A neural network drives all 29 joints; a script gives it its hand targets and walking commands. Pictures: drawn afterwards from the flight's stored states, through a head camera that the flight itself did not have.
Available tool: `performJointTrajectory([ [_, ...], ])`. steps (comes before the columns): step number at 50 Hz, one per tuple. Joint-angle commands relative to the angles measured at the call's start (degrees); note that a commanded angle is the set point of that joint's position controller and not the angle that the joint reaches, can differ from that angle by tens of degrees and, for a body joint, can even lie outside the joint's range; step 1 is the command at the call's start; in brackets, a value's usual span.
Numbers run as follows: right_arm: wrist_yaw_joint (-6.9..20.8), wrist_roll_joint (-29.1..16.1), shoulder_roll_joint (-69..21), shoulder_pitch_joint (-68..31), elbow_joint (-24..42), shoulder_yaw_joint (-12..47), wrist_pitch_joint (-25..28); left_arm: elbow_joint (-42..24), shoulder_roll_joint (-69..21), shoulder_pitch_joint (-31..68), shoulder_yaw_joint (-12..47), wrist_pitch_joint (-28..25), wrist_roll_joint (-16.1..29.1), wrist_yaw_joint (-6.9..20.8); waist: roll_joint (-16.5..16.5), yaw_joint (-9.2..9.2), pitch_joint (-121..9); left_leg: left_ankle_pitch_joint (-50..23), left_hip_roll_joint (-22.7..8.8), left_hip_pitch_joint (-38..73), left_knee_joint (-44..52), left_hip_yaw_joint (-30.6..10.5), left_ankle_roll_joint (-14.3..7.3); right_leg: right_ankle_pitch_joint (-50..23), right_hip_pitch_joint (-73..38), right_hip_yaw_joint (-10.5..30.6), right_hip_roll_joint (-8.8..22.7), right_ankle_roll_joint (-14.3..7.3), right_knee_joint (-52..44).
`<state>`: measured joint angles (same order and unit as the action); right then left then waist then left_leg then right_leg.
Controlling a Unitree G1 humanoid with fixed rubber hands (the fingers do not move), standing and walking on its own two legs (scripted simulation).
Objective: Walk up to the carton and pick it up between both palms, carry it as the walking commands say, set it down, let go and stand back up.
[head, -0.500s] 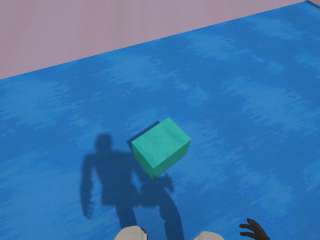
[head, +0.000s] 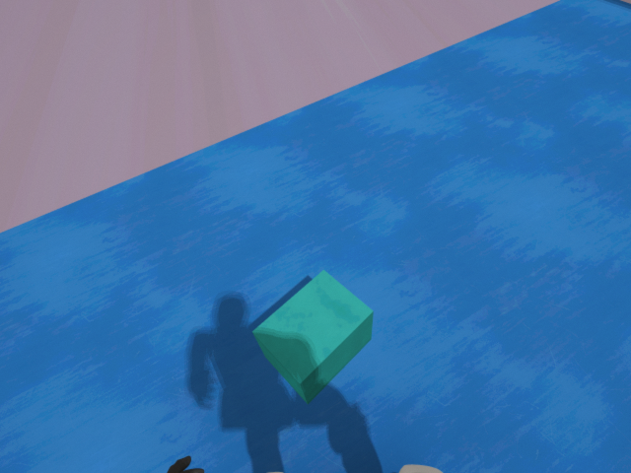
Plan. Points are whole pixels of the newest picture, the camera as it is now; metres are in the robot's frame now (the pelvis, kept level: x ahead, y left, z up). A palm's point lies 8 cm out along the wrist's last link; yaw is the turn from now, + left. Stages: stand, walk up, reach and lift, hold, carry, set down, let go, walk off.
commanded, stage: walk up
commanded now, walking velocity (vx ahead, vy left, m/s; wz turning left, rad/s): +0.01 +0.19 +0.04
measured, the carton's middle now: (315, 335) +0.56 +0.06 -0.67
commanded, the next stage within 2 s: none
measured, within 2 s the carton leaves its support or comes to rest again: neither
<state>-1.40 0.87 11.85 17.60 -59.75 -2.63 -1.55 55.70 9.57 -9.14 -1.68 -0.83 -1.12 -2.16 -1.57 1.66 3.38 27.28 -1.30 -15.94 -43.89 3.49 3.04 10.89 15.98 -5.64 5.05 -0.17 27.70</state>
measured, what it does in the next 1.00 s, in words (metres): steps on the spot: left foot, then right foot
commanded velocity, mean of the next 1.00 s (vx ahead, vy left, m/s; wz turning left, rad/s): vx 0.00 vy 0.03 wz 0.03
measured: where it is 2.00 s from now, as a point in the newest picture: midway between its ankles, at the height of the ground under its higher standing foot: outside the picture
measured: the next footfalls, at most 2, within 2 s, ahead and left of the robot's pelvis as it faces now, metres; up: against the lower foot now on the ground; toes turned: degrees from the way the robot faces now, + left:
left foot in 0.30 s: +0.02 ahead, +0.19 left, +0.00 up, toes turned +4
right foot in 0.58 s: +0.03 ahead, -0.05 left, +0.00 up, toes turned -1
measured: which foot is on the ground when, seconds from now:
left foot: up 0.00-0.28, down 0.30-1.00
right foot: down 0.00-0.30, up 0.32-0.56, down 0.58-1.00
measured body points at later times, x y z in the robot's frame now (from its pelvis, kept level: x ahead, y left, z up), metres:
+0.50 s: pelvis -0.02 +0.07 +0.00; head -0.02 +0.10 +0.45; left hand -0.02 +0.32 -0.16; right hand +0.06 -0.15 -0.13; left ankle -0.02 +0.19 -0.74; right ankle -0.01 -0.07 -0.72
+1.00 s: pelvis -0.04 +0.07 +0.00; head -0.03 +0.06 +0.45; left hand +0.00 +0.31 -0.15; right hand -0.04 -0.16 -0.16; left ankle -0.02 +0.19 -0.74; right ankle -0.01 -0.05 -0.74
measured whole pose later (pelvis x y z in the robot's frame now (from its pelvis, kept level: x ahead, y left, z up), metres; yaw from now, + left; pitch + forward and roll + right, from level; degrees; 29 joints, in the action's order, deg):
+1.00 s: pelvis -0.04 +0.07 +0.00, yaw +2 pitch -2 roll +0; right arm -1.4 1.8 9.7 17.8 -61.9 -0.4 -0.6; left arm 59.8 10.4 -12.1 -0.9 0.1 -1.0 -1.3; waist -0.7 0.7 2.9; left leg 11.6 -1.6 -11.8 -25.1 1.3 0.7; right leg 11.2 11.1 -3.6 0.6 -0.3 23.9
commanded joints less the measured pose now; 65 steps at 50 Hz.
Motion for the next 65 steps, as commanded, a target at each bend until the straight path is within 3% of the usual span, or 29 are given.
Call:
performJointTrajectory([
  [1, 0.81, 0.1, 6.68, 1.23, 3.37, -2.34, -2.45, -0.9, 15.11, -9.09, -3.48, 0.96, 0.15, -2.49, 8.2, -3.4, -4.43, -0.4, -2.57, -13.31, -19.22, -6.93, 1.24, -31.84, -9.31, 17.88, 21.79, -8.49, -8.4],
  [5, 2.32, 0.57, 5.7, -0.89, 5.41, -2.26, -3.32, -2.5, 11.88, -5.11, -3.31, 1.14, -0.48, -1.5, 14.18, -1.79, -5.18, -6.33, -0.82, -10.91, -20.37, -4.16, 0.81, -16.56, -1.21, 8.79, 14.89, -6.11, -9.77],
  [9, 2.96, 0.23, 4.46, -4.26, 7.25, -0.91, -3.51, -2.39, 13.94, -5.92, -4.16, 1.2, -0.99, -1.1, 17.48, -2.73, -3.49, -4.33, -0.36, -8.16, -6.14, -2.18, 0.29, -2.55, 0.88, 9.22, 14.1, -6.81, -12.89],
  [12, 2.19, -0.05, 2.69, -4.68, 7.05, 0.29, -1.66, -1.6, 12.61, -3.89, -4.08, 1.71, -0.7, 0.76, 21.01, -2.07, -5.66, -7.76, 1.62, 2.28, 8.45, 1.43, -0.66, 6.24, 1.14, 5.95, 8.51, -6.31, -12.64],
  [13, 1.67, -0.01, 2.97, -2.35, 6.14, 0.23, -0.99, -1.13, 13.04, -3.94, -4.07, 2.17, -0.38, 1.11, 16.85, -1.09, -5.61, -10.84, 2.25, 6.07, 15.01, 3.34, -1.03, 6.68, 2.0, 6.09, 7.8, -5.69, -10.2],
  [14, 1.17, 0.02, 3.71, -0.11, 4.91, -0.03, -0.32, -0.42, 12.0, -5.67, -3.76, 2.58, -0.24, 1.21, 10.47, -0.8, -5.47, -13.28, 1.03, 10.37, 20.68, 2.07, -1.25, 8.51, 4.37, 5.69, 7.24, -4.21, -6.68],
  [15, 0.8, 0.5, 5.89, 0.91, 4.31, -0.23, 0.53, -0.17, 8.13, -7.93, -2.56, 2.73, -0.08, 1.35, -0.17, -1.22, -4.43, -14.56, -5.27, 12.37, 26.72, -5.03, -1.37, 9.82, 7.76, 3.31, 4.82, -1.67, -0.62],
  [16, 0.67, 1.3, 10.0, 0.17, 5.7, -0.5, 1.37, -0.56, 3.44, -10.83, -1.29, 2.74, 0.05, 1.4, -11.95, -2.66, -3.6, -14.74, -17.86, 10.02, 33.18, -20.66, -2.21, 17.9, 12.65, 2.06, 0.72, 1.9, 8.42],
  [17, 0.48, 1.06, 14.29, -3.41, 7.05, -1.53, 1.39, -1.41, 6.28, -6.71, -1.42, 3.65, 0.51, 0.83, -18.07, -1.25, 0.8, -10.24, -21.25, -2.99, 36.62, -22.07, -7.25, 19.24, 8.84, 4.5, -1.06, 1.96, 10.21],
  [18, 0.78, 0.84, 11.11, -6.67, 6.48, -0.56, 1.55, -0.4, 7.82, -5.26, -1.97, 4.05, 0.59, 1.35, -13.7, -1.98, 1.81, -6.24, -15.79, -3.59, 36.54, -17.93, -7.45, 14.15, 5.56, 6.78, -0.5, 1.2, 12.66],
  [20, 0.44, 0.28, 7.23, -9.98, 5.83, 0.46, 1.83, 1.88, 8.09, -8.64, -2.13, 3.83, 0.28, 1.66, -11.53, -3.79, 1.28, -11.92, -10.11, 0.54, 34.17, -10.68, -6.87, 8.71, 5.32, 6.01, -1.59, 1.15, 14.35],
  [22, -0.06, 0.23, 5.77, -8.45, 4.93, 0.66, 2.53, 3.09, 6.98, -9.5, -1.67, 3.24, -0.04, 1.37, -8.97, -3.47, -0.49, -25.17, -10.03, 4.81, 31.02, -9.01, -8.37, 8.87, 4.11, 5.35, -2.01, 1.07, 13.38],
  [24, -0.57, 0.27, 5.85, -5.71, 3.14, 0.37, 2.88, 2.88, 5.61, -9.02, -1.2, 2.81, -0.22, 0.63, -7.45, -2.34, -1.83, -31.49, -11.71, 7.88, 28.69, -10.01, -10.12, 10.38, 3.02, 5.25, -2.04, 1.09, 9.94],
  [26, -0.85, 0.21, 6.07, -4.91, 1.83, 0.08, 2.49, 2.62, 4.57, -8.72, -0.61, 2.43, -0.12, 0.24, -7.73, -2.09, -1.78, -31.55, -11.69, 8.71, 26.6, -10.23, -10.25, 8.33, 0.54, 4.38, -2.68, 0.89, 2.28],
  [28, -0.92, -0.18, 6.05, -4.39, 0.86, 0.01, 2.02, 3.31, 4.32, -10.65, -0.21, 1.68, -0.25, -0.11, -7.13, -2.58, -2.63, -30.16, -10.7, 7.28, 25.16, -10.7, -8.44, 0.69, -5.4, 3.38, -2.53, 0.45, -6.35],
  [29, -0.84, -0.49, 4.61, -4.0, 0.62, 0.32, 2.0, 3.32, 5.35, -11.16, -0.21, 1.05, -0.62, -0.28, -5.04, -2.42, -3.04, -28.94, -9.55, 5.24, 24.18, -10.37, -6.94, -2.99, -8.54, 5.58, 0.18, 0.01, -7.99],
  [30, -0.73, -0.74, 2.47, -3.29, 0.16, 0.7, 1.93, 3.03, 6.83, -9.31, -0.16, 0.6, -0.38, -0.07, 0.02, -1.56, -2.26, -23.34, -6.38, 3.18, 24.89, -8.21, -5.34, -5.96, -9.01, 8.23, 1.94, -0.6, -8.59],
  [31, -0.67, -0.72, 1.91, -3.49, -0.35, 0.92, 1.67, 3.9, 6.81, -8.84, -0.16, 0.56, -0.12, 0.21, 4.6, -1.51, -1.01, -17.7, -3.86, 4.79, 25.07, -5.79, -4.23, -5.59, -5.91, 10.4, 2.43, -1.29, -9.81],
  [32, -0.59, -0.54, 2.22, -2.93, -0.78, 0.97, 1.45, 4.06, 6.36, -8.67, -0.21, 0.44, -0.37, 0.26, 5.98, -1.38, -0.44, -17.33, -3.48, 5.79, 24.69, -5.46, -3.67, -3.04, -4.76, 11.29, 2.62, -1.37, -11.33],
  [33, -0.12, 0.26, 2.0, -0.69, -0.76, 1.56, 1.13, 4.41, 6.12, -9.29, 0.05, 0.15, 0.09, 0.9, 4.55, -2.53, 0.92, -18.28, -4.99, 5.67, 22.25, -5.73, -2.3, -4.22, -2.5, 12.18, 3.54, -1.21, -10.08],
  [34, -0.45, -0.33, 4.27, -1.38, -0.53, 0.54, 1.02, 3.17, 8.36, -8.27, -0.25, 0.16, 0.46, 1.1, 5.48, -2.43, 0.69, -15.52, -5.0, 7.81, 19.7, -3.68, -2.16, -5.19, 1.57, 14.12, 3.0, -1.57, -8.43],
  [37, 0.04, 0.57, 1.36, 0.16, -0.48, 1.5, 1.28, 3.7, 5.01, -8.32, 0.41, -0.2, 0.32, 0.73, 3.77, -1.8, -0.71, -19.69, -5.89, 4.75, 22.25, -6.74, -2.68, -2.19, -2.78, 9.35, 2.82, -0.07, -9.6],
  [39, -0.31, 0.02, 3.35, 0.06, -0.4, 1.15, 1.2, 3.07, 6.9, -7.68, 0.19, -0.04, 0.47, 1.15, 4.18, -2.07, -0.18, -17.05, -5.27, 6.99, 20.42, -4.64, -2.38, -2.2, 0.75, 12.56, 2.04, -1.24, -8.61],
  [42, 0.14, 0.79, 3.54, 0.14, 0.38, 0.84, 1.26, 2.66, 7.71, -6.82, -0.8, 0.46, 0.47, 0.32, 1.75, -1.71, 0.7, -17.37, -5.84, 0.83, 22.05, -8.23, -2.99, -0.25, -4.59, 6.92, 2.8, 0.11, -7.95],
  [44, -0.14, 0.55, 2.34, 1.25, -0.38, 1.57, 1.26, 3.36, 5.74, -7.61, 0.17, 0.42, 0.15, 0.9, 2.08, -2.01, -0.34, -17.53, -5.29, 4.75, 22.35, -6.46, -2.59, 0.92, -2.21, 10.44, 2.0, -0.8, -9.76],
  [47, -0.04, 1.03, 3.16, 1.84, -0.23, 1.25, 1.35, 2.64, 7.04, -5.46, -0.56, 0.68, 0.33, 0.46, 0.66, -1.59, 0.44, -16.99, -5.89, 1.18, 23.59, -8.7, -2.89, 1.01, -5.24, 6.83, 2.45, 0.18, -8.8],
  [48, -0.09, 1.04, 2.45, 1.63, -0.41, 1.54, 1.37, 3.36, 5.66, -6.99, -0.21, 0.71, 0.04, 0.63, 0.12, -1.92, -0.18, -16.65, -6.15, 2.19, 24.16, -8.49, -2.92, 1.4, -4.61, 7.63, 2.08, 0.1, -9.45],
  [55, -0.26, 1.19, 2.8, 2.68, -0.89, 1.39, 1.36, 2.93, 5.28, -6.09, -0.03, 0.66, -0.06, 0.86, -0.01, -1.72, 0.55, -15.54, -5.95, 1.79, 25.04, -8.92, -2.81, 3.84, -3.99, 8.09, 1.36, 0.51, -9.93],
  [65, -0.21, 1.57, 3.62, 1.39, -0.28, 0.88, 1.2, 2.35, 7.47, -5.9, -1.24, 1.18, -0.2, 0.42, 1.62, -1.25, 1.28, -13.2, -4.25, -1.42, 22.17, -9.25, -2.82, 8.9, -3.83, 6.83, 3.38, 0.31, -11.46],
])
